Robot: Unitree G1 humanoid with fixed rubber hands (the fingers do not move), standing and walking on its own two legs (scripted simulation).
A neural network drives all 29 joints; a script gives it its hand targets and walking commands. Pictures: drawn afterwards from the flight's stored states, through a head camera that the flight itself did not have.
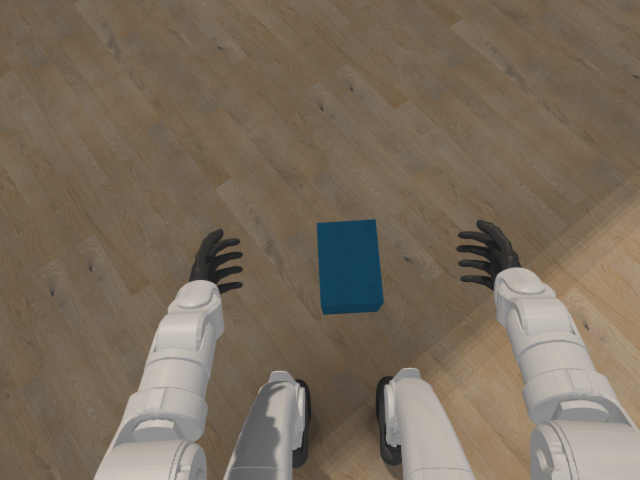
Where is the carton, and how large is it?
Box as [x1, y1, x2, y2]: [317, 219, 383, 314]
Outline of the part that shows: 375,219 317,223 320,298 323,314 377,311 383,302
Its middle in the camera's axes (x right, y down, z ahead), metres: +0.07 +0.07 +1.04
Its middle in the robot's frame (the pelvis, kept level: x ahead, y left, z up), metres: +0.49 -0.02 -0.61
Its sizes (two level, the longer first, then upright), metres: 0.213 0.151 0.163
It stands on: the floor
